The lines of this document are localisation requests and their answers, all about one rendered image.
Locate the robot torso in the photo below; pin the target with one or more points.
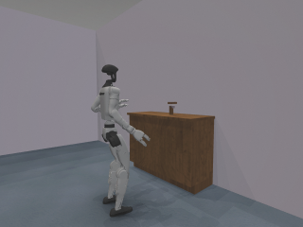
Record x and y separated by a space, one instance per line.
109 125

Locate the right robot upper arm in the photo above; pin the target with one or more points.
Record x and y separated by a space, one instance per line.
114 93

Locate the counter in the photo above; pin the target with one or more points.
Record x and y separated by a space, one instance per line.
180 150

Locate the robot left hand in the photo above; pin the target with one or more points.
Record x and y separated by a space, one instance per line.
122 105

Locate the robot right forearm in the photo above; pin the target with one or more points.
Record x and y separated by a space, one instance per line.
121 122

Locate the left robot upper arm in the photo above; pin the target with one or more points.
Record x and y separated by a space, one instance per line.
95 108

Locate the robot head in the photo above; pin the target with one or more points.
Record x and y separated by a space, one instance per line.
111 71

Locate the robot right hand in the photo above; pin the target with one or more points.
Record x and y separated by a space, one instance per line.
138 137

